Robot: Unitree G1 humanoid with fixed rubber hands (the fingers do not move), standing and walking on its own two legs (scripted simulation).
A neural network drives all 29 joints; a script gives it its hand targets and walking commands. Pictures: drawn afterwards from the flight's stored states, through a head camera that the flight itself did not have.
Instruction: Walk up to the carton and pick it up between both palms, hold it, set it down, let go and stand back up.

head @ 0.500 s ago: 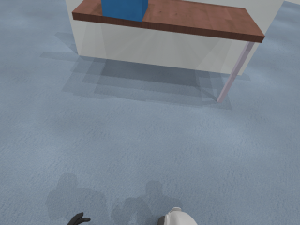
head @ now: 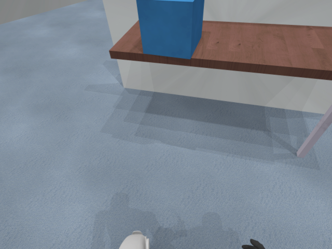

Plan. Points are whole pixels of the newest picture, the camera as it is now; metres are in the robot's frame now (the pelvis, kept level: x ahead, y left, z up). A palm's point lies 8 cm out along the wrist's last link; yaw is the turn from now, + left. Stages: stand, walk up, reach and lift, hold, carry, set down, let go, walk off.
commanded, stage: walk up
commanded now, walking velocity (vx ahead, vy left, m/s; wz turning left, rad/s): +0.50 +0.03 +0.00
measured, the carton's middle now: (173, 20) +1.23 +0.06 +0.07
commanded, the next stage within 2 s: none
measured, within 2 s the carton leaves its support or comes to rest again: neither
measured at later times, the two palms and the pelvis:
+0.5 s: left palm (94, 172) +0.39 +0.30 -0.14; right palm out of the picture +0.18 -0.17 -0.11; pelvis +0.29 +0.06 +0.01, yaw +0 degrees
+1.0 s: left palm (117, 135) +0.54 +0.25 -0.10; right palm (249, 134) +0.60 -0.27 -0.15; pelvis +0.57 -0.01 +0.01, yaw -1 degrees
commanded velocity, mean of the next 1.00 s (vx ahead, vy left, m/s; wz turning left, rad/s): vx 0.48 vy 0.00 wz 0.02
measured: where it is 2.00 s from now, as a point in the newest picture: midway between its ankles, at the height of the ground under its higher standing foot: (169, 176)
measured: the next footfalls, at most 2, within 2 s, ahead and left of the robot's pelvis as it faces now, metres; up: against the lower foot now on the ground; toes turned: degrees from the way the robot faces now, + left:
left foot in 0.16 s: +0.28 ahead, +0.14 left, +0.00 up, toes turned +8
right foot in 0.76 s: +0.62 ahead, -0.10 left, +0.00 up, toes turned -10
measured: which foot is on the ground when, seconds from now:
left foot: up 0.00-0.14, down 0.16-0.80, up 0.82-1.00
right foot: down 0.00-0.22, up 0.24-0.74, down 0.76-1.00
